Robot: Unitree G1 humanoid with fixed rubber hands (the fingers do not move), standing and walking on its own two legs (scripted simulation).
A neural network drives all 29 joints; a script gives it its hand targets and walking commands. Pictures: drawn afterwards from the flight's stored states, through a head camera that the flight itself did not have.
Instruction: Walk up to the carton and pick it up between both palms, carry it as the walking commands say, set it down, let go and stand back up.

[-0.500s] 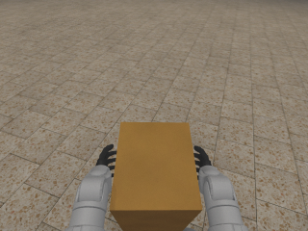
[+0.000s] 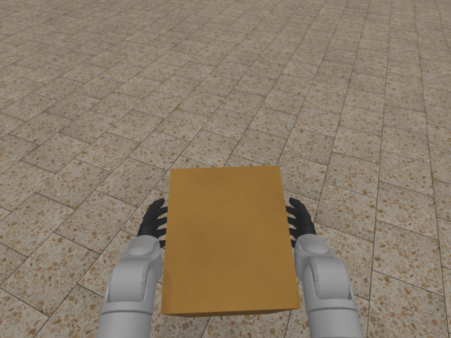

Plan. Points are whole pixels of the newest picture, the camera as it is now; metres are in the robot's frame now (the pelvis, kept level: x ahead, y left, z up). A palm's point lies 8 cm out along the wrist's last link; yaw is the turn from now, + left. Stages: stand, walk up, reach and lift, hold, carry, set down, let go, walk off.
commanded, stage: carry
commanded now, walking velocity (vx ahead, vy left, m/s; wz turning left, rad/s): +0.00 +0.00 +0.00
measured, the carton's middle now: (227, 252) +0.29 -0.01 -0.03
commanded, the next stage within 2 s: none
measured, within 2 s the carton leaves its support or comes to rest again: neither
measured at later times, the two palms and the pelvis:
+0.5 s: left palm (135, 282) +0.22 +0.15 +0.02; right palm (302, 281) +0.21 -0.13 +0.03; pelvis -0.07 +0.02 +0.00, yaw -2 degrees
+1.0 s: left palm (119, 300) +0.19 +0.16 +0.04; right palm (299, 313) +0.17 -0.11 +0.03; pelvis -0.12 +0.04 +0.00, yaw -4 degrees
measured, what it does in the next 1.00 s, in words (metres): walks backwards: right foot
